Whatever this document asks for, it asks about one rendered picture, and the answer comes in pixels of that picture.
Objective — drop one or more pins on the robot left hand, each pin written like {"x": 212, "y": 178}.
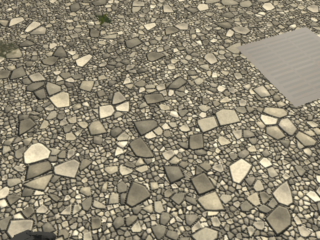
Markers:
{"x": 36, "y": 235}

